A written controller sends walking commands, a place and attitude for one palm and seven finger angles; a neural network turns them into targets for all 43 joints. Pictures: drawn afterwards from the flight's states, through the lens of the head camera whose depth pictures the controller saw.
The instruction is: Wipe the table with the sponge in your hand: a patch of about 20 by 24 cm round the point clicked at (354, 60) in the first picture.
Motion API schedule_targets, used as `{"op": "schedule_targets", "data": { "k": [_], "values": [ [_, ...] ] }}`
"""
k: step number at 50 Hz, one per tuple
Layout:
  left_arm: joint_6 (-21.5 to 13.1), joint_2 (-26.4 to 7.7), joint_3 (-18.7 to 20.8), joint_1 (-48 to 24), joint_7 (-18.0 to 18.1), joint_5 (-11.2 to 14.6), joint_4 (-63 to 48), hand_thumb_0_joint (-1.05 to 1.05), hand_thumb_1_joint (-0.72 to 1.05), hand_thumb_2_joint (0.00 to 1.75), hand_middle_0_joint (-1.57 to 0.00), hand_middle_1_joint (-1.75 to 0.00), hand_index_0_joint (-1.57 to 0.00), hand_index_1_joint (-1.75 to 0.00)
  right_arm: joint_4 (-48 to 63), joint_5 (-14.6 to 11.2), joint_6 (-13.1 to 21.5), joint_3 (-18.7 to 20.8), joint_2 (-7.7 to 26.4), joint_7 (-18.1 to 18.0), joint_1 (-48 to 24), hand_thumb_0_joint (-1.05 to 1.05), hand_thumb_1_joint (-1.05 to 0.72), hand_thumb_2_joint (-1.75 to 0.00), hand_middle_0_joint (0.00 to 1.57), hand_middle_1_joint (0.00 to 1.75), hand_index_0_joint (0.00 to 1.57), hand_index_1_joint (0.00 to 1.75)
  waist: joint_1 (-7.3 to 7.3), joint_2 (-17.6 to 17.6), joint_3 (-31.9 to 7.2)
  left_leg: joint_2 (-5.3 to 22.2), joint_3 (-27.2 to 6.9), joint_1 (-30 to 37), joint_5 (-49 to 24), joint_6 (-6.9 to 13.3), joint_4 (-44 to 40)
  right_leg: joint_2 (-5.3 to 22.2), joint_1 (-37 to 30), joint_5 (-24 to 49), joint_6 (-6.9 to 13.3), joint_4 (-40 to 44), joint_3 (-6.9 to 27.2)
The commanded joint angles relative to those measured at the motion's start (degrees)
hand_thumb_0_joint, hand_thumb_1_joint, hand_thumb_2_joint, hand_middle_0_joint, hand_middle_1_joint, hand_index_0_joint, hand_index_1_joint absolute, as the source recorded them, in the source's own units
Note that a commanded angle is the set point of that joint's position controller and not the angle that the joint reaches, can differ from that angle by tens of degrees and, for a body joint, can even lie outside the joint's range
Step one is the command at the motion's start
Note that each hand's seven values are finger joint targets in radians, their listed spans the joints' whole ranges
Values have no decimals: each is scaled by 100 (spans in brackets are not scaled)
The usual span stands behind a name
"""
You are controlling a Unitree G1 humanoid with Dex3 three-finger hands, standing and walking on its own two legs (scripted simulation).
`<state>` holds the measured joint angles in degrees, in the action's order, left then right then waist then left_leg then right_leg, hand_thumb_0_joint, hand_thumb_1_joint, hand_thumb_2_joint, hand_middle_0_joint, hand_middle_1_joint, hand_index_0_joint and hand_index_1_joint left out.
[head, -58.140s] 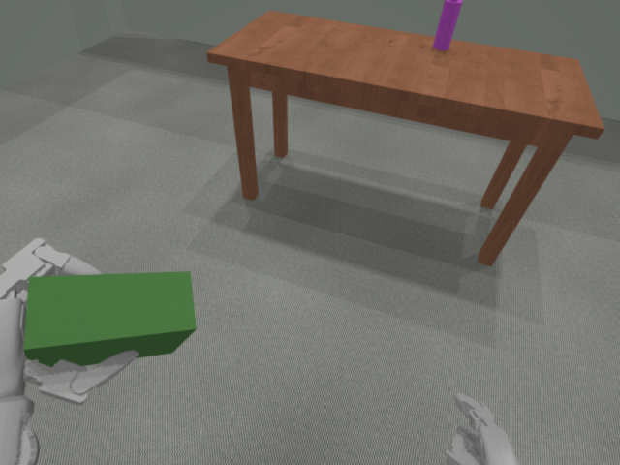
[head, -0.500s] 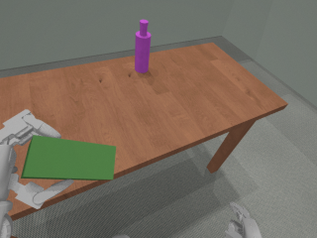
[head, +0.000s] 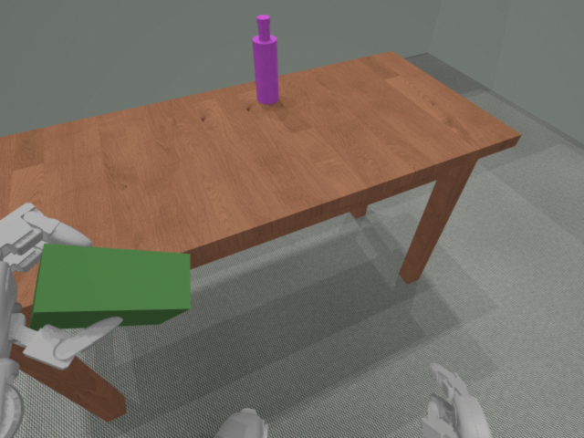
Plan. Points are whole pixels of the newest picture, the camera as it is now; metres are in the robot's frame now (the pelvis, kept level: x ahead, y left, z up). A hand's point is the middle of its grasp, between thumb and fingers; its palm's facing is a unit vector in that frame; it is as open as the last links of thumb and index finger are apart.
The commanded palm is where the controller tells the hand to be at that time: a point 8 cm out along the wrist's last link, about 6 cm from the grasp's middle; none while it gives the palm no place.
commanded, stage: stop stepping back and stand still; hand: left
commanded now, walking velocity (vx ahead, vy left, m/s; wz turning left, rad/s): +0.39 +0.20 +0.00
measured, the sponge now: (134, 291) +0.24 +0.19 +0.14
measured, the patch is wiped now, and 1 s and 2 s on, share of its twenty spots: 1.00 1.00 1.00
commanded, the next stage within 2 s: stand and wait in 1.20 s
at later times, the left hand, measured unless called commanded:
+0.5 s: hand out of the picture +0.06 +0.22 +0.21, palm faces +0.49 -0.80 -0.34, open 10.3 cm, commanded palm -0.03 +0.27 +0.20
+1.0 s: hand out of the picture -0.02 +0.16 +0.18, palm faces +0.43 -0.82 -0.37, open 10.3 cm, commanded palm -0.09 +0.20 +0.20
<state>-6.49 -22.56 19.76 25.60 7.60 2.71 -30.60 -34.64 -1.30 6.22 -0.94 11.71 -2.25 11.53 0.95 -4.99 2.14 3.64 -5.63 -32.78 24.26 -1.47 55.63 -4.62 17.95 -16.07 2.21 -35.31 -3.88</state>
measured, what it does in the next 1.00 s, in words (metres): walks backwards: left foot, then right foot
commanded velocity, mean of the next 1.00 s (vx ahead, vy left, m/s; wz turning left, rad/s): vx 0.26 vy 0.06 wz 0.00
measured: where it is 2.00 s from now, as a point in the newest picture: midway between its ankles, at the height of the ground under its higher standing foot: outside the picture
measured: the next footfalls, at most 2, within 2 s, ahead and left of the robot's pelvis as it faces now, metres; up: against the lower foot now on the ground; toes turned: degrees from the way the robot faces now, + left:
left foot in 0.24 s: -0.18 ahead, +0.07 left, +0.00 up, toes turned +6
right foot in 0.46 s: -0.03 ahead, -0.09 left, +0.00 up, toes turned +5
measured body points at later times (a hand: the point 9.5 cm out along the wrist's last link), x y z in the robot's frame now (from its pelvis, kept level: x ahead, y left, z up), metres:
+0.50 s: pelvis -0.15 -0.03 -0.01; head -0.18 -0.05 +0.44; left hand +0.02 +0.26 +0.22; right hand +0.00 -0.26 -0.12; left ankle -0.23 +0.11 -0.68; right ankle -0.07 -0.10 -0.72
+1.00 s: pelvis -0.23 -0.09 +0.00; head -0.26 -0.10 +0.45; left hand -0.05 +0.20 +0.20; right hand -0.06 -0.31 -0.09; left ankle -0.23 +0.06 -0.70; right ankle -0.18 -0.21 -0.72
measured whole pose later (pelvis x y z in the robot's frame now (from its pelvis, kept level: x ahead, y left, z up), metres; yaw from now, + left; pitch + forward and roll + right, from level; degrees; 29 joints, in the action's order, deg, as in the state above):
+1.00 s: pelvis -0.23 -0.09 +0.00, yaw +3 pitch -2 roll -2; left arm -5.6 -20.7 18.8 22.3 6.6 2.6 -24.1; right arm -35.8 -1.8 6.5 -1.4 12.7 -2.9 14.4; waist 1.2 -3.7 -2.5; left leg 4.4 -1.8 -23.7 24.0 1.5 52.0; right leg 0.6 19.6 -15.3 0.5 -37.0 -4.8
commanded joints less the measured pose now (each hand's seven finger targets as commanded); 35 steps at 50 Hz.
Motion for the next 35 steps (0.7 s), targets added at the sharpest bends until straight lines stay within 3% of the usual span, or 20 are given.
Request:
{"op": "schedule_targets", "data": {
  "k": [1,4,8,11,13,15,16,18,19,21,22,23,24,25,26,29,32,33,34,35],
  "values": [
    [-308,-879,559,-444,-27,122,-900,0,10,130,-120,-160,-120,-160,953,-101,174,312,682,-51,-548,0,-90,-90,20,30,20,30,111,1697,-752,-282,-328,382,-334,-56,3657,2375,1507,709,795,1707,2104],
    [-241,-1098,651,-513,-108,171,-883,0,10,130,-120,-160,-120,-160,680,-47,15,174,608,-4,-654,0,-90,-90,20,30,20,30,264,656,-639,-132,2,523,-1142,16,3325,1988,2266,-167,416,1470,1298],
    [-351,-1477,989,-159,-102,178,-1527,0,10,130,-120,-160,-120,-160,749,-66,253,377,897,3,-356,0,-90,-90,20,30,20,30,-30,901,-1186,-169,314,1015,-137,355,165,1997,1476,-354,253,1238,1624],
    [-390,-1489,1230,25,-31,145,-2204,0,10,130,-120,-160,-120,-160,844,-127,429,421,793,-57,-19,0,-90,-90,20,30,20,30,-69,1057,-2243,-235,651,1869,-124,584,-2847,1890,223,600,79,219,1483],
    [-359,-1258,1188,469,74,151,-2013,0,10,130,-120,-160,-120,-160,952,-49,480,492,804,-151,61,0,-90,-90,20,30,20,30,-135,-241,-2358,-58,1102,2411,-1338,594,-4534,981,-138,561,-63,-1559,551],
    [-621,-1467,1201,-485,146,6,-2421,0,10,130,-120,-160,-120,-160,687,0,669,493,699,-245,-155,0,-90,-90,20,30,20,30,-2,-2129,-1606,751,989,2980,-4178,766,-4101,2,1355,-1215,-288,-3302,-567],
    [-674,-1541,1089,-835,151,24,-1979,0,10,130,-120,-160,-120,-160,592,-34,718,411,685,-260,-187,0,-90,-90,20,30,20,30,254,-2556,-588,1274,-113,2205,-3559,1178,-3903,532,2191,-1552,-221,-3394,229],
    [-690,-778,353,-1885,-103,-40,-1000,0,10,130,-120,-160,-120,-160,117,-134,789,338,681,-93,-188,0,-90,-90,20,30,20,30,126,-305,866,1658,-802,1118,-2114,1316,-4242,791,2612,-1421,-158,-3318,872],
    [-671,-789,438,-1591,-148,25,-155,0,10,130,-120,-160,-120,-160,106,-159,763,417,900,-121,31,0,-90,-90,20,30,20,30,-128,346,919,1463,-25,1059,-2658,1012,-3399,869,1919,-1477,-48,-2072,902],
    [-341,-684,397,-1496,-231,39,305,0,10,130,-120,-160,-120,-160,485,-118,501,426,913,-213,19,0,-90,-90,20,30,20,30,-312,1186,-30,382,511,1061,-1778,705,-149,527,-260,870,-71,1308,401],
    [-197,-669,351,-1482,-307,83,434,0,10,130,-120,-160,-120,-160,565,-132,371,441,820,-222,83,0,-90,-90,20,30,20,30,-22,2269,-547,-370,941,606,77,593,1279,922,-897,2074,-43,1493,465],
    [-104,-723,350,-951,-315,86,509,0,10,130,-120,-160,-120,-160,697,-126,286,441,852,-243,-37,0,-90,-90,20,30,20,30,38,2149,-837,-643,539,390,448,491,2218,1483,-475,2411,160,1421,1442],
    [-149,-776,416,-892,-293,153,-40,0,10,130,-120,-160,-120,-160,871,-104,237,357,681,-215,-390,0,-90,-90,20,30,20,30,-34,1620,-829,-457,246,269,247,412,2298,2167,335,344,484,1951,2891],
    [-281,-870,721,-357,-300,197,-153,0,10,130,-120,-160,-120,-160,710,-106,143,380,635,-140,-105,0,-90,-90,20,30,20,30,-27,952,-876,-237,211,330,31,339,2045,2185,863,-1760,629,2237,3197],
    [-391,-939,676,-420,-342,201,-739,0,10,130,-120,-160,-120,-160,656,-119,30,400,723,24,-64,0,-90,-90,20,30,20,30,-15,1411,-819,-170,182,532,-256,308,2001,2134,1543,-2607,670,2390,3377],
    [-429,-1128,922,-298,-233,238,-1682,0,10,130,-120,-160,-120,-160,668,-84,40,193,457,31,-411,0,-90,-90,20,30,20,30,118,1735,-1312,-63,650,1907,-242,473,55,1663,2286,-2501,404,1974,1731],
    [-396,-1111,677,-447,20,120,-2216,0,10,130,-120,-160,-120,-160,618,14,347,28,484,-197,-345,0,-90,-90,20,30,20,30,56,196,-1334,-296,1044,2450,276,671,-2524,1223,1734,-2391,235,1021,1107],
    [-360,-1066,581,-518,67,100,-2165,0,10,130,-120,-160,-120,-160,704,46,442,59,636,-265,-312,0,-90,-90,20,30,20,30,65,-633,-1209,-18,507,2415,759,796,-3426,897,1595,-2218,123,-5,833],
    [-381,-1046,574,-816,120,44,-2162,0,10,130,-120,-160,-120,-160,719,66,535,95,775,-263,-327,0,-90,-90,20,30,20,30,44,-1858,-1004,1029,-1180,2211,1756,1245,-4393,125,1961,-1795,-176,-2058,162],
    [-405,-1187,669,-1248,149,-59,-2039,0,10,130,-120,-160,-120,-160,754,-35,663,133,689,-234,-422,0,-90,-90,20,30,20,30,-13,-1670,-767,1723,-1701,1433,1466,1638,-4783,276,2119,-1324,-269,-3736,443]
  ]
}}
